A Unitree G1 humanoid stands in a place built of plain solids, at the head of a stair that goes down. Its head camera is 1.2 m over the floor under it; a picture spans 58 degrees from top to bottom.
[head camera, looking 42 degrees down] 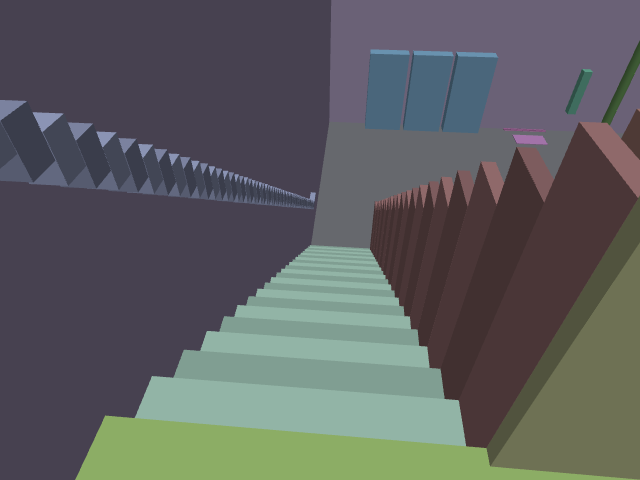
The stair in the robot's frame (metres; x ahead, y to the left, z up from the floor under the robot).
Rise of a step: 0.18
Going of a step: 0.23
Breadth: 1.07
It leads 5 degrees to the right of straight ahead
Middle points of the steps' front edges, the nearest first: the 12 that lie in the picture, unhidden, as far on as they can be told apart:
0.54 0.08 0.00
0.77 0.06 -0.18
1.00 0.04 -0.36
1.23 0.02 -0.55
1.46 0.00 -0.73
1.70 -0.02 -0.91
1.93 -0.04 -1.10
2.16 -0.06 -1.28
2.39 -0.08 -1.46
2.62 -0.10 -1.64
2.85 -0.12 -1.83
3.08 -0.13 -2.01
